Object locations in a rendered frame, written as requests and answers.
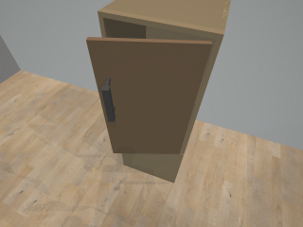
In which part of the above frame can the cupboard door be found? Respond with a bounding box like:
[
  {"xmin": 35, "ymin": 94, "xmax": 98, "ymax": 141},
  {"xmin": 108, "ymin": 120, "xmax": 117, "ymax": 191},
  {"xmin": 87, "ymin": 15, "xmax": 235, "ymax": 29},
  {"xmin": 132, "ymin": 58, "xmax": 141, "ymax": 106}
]
[{"xmin": 86, "ymin": 37, "xmax": 213, "ymax": 154}]

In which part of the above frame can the handle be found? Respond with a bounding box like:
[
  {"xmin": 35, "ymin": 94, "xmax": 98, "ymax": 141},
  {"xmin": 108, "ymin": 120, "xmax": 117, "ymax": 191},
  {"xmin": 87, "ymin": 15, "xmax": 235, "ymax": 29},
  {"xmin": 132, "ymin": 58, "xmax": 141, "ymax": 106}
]
[{"xmin": 101, "ymin": 78, "xmax": 116, "ymax": 122}]

